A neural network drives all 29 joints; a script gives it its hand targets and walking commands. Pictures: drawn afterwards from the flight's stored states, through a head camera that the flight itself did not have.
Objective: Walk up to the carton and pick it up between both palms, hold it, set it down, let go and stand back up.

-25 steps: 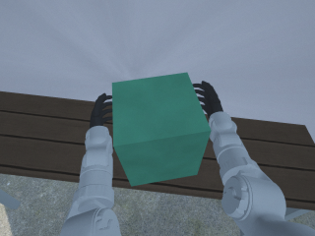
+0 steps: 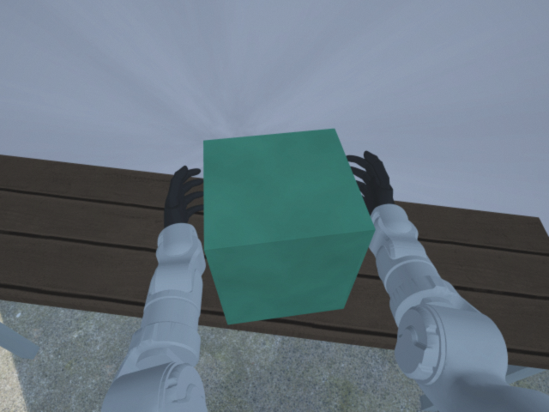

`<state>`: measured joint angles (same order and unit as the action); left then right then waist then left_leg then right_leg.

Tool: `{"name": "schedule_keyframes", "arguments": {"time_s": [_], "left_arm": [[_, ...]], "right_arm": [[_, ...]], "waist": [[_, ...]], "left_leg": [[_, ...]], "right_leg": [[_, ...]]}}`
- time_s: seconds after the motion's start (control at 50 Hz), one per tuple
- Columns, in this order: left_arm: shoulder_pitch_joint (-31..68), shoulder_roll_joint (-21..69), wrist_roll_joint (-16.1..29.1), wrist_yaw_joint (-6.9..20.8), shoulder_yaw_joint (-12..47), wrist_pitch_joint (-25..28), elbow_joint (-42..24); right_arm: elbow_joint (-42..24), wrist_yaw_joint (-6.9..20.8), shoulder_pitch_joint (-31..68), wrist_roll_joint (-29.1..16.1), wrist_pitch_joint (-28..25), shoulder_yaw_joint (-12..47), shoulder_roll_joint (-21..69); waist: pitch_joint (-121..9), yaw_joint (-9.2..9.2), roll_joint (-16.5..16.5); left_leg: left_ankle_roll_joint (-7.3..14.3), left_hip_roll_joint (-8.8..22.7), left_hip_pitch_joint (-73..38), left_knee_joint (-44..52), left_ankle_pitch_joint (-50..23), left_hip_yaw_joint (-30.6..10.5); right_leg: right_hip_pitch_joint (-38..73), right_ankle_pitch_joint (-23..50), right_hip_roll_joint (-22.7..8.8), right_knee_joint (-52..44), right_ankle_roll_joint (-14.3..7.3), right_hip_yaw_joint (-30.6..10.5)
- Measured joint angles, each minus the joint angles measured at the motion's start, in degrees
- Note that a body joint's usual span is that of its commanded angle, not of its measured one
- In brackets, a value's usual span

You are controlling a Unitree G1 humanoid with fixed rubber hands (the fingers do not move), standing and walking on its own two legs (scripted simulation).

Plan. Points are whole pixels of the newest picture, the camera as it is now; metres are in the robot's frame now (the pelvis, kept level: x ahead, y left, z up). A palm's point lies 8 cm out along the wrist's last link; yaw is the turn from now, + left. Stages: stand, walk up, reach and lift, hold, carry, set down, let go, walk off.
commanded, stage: set down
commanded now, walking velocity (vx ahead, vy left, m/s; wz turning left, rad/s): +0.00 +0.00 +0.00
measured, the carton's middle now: (278, 230) +0.41 +0.03 +0.01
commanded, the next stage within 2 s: none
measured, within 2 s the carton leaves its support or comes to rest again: neither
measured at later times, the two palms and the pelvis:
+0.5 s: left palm (156, 218) +0.36 +0.21 +0.07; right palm (386, 199) +0.43 -0.13 +0.09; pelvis -0.02 -0.01 -0.01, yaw -1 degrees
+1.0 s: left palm (140, 185) +0.37 +0.22 +0.13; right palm (422, 159) +0.45 -0.15 +0.16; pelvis -0.02 -0.01 -0.01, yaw -1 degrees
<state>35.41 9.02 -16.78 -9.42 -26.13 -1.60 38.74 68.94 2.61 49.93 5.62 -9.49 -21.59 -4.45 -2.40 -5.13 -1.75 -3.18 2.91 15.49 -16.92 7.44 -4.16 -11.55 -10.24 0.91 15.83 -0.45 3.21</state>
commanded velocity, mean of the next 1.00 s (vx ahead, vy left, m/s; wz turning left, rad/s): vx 0.00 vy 0.00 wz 0.00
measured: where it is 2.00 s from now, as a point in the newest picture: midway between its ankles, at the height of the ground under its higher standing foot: outside the picture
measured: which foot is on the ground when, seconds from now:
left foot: down 0.00-1.00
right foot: down 0.00-1.00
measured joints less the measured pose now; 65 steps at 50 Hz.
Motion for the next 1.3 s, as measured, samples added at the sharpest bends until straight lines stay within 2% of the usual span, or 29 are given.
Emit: {"name": "schedule_keyframes", "arguments": {"time_s": [0.1,0.2,0.4,0.6,0.76,0.98,1.12,1.3], "left_arm": [[0.77,-2.37,5.64,-1.94,5.0,1.14,5.15],[1.59,-4.46,9.91,-2.59,7.85,2.76,8.6],[6.08,-9.95,15.72,-2.52,11.2,3.91,14.14],[8.61,-12.81,19.02,-1.93,14.09,1.65,15.95],[10.82,-13.85,20.1,-1.75,14.58,-3.63,15.54],[10.97,-15.59,20.23,-0.89,14.58,-15.0,5.09],[11.78,-17.18,20.85,-0.83,14.58,-22.04,-0.57],[13.73,-18.29,22.37,-0.94,14.58,-29.14,-4.0]], "right_arm": [[2.07,-1.74,0.02,-9.45,-0.04,8.59,-2.67],[3.31,-2.93,0.36,-14.75,-0.04,13.41,-4.16],[5.65,-3.15,3.58,-19.7,0.93,18.0,-7.7],[8.73,-0.96,5.69,-22.11,3.44,19.72,-9.88],[6.85,-0.27,7.22,-25.4,6.64,21.57,-12.42],[0.63,0.37,10.34,-29.85,14.59,23.95,-17.06],[-3.07,0.71,11.38,-30.31,19.56,23.96,-18.25],[-4.49,1.47,13.64,-30.31,24.16,23.95,-19.23]], "waist": [[-1.66,-1.31,0.09],[-3.07,-2.52,0.42],[-4.94,-4.17,1.0],[-6.13,-4.57,1.0],[-7.2,-4.59,1.36],[-7.57,-4.59,2.49],[-6.56,-4.59,2.49],[-5.74,-4.59,2.49]], "left_leg": [[-0.48,0.69,3.81,-1.78,0.26,-0.01],[-0.91,1.45,7.15,-3.87,0.8,0.0],[-0.98,1.76,10.1,-5.84,0.97,0.01],[-1.0,1.76,10.14,-6.28,1.02,0.01],[-1.05,1.76,10.14,-6.29,1.02,0.01],[-1.06,1.76,10.11,-6.29,0.65,0.01],[-1.06,1.76,9.41,-6.29,0.27,0.01],[-1.06,1.76,8.74,-6.29,-0.2,0.01]], "right_leg": [[-3.61,0.15,0.71,1.12,-0.43,-0.06],[-6.75,0.15,1.47,2.51,-0.81,-0.14],[-9.72,0.15,1.79,4.37,-0.92,-0.17],[-9.72,0.15,1.79,4.72,-0.92,-0.18],[-9.73,0.15,1.79,4.73,-0.92,-0.18],[-9.7,0.5,1.79,4.73,-0.93,-0.18],[-9.01,0.92,1.8,4.73,-0.93,-0.18],[-8.29,1.45,1.8,4.61,-0.93,-0.18]]}}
